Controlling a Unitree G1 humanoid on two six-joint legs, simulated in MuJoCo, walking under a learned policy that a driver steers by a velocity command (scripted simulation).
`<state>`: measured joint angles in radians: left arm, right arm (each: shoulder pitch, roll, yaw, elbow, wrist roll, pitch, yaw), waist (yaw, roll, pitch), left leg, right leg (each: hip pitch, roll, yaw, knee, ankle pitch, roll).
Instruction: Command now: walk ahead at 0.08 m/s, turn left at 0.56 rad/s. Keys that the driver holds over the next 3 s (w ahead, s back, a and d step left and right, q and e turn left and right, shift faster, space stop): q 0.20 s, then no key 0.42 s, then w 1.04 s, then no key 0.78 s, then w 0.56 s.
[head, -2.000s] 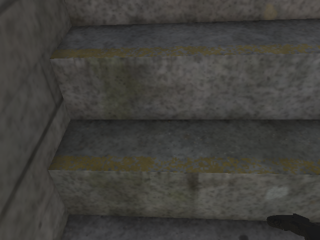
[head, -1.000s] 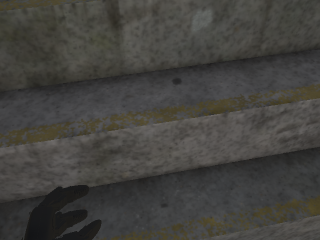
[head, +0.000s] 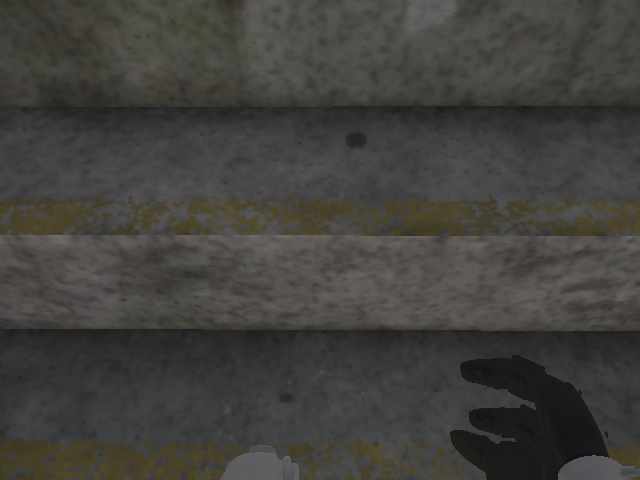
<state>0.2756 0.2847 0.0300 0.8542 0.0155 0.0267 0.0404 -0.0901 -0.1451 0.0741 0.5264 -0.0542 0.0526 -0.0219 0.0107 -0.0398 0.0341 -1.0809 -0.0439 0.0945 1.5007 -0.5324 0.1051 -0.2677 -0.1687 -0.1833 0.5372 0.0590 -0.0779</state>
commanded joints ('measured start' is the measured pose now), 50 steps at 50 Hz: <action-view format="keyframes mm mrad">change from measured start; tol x32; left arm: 1 -270 84 17 -191 -11 -57 -84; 50 344 -24 16 22 -49 -20 52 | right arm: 1 277 -304 -121 21 -49 12 -36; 50 -203 105 35 -189 48 -127 34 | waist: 1 -146 254 -553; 6 140 66 -10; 50 71 -12 62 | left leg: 1 704 193 -1104 -1012 -549 206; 6 189 29 -518 -759 -300 1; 25 347 -2 -445 -610 27 -53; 31 -101 -218 -260 1054 -99 -159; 36 -639 109 -310 737 200 -313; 45 -718 86 -231 865 180 -205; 50 -424 212 -1 374 238 -165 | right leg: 1 -400 201 386 1241 -187 -11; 17 -425 234 233 1219 18 139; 24 -150 150 299 440 -149 26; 26 -80 158 126 -237 -21 -38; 31 -34 -26 233 -116 900 -8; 36 417 -317 791 -305 -330 -255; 50 301 -117 348 -582 -74 -139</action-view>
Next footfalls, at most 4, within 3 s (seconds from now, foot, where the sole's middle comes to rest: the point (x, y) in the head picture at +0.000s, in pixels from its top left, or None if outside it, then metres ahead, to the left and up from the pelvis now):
0.60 right None -0.04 -0.24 -0.83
1.08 left None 0.18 0.07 -0.59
1.68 right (485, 384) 0.44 -0.19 -0.33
1.98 left None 0.20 -0.05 -0.59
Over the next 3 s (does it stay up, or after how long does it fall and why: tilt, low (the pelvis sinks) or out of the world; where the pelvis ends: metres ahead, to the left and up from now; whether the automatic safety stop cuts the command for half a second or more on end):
stays up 0.22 -0.07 0.17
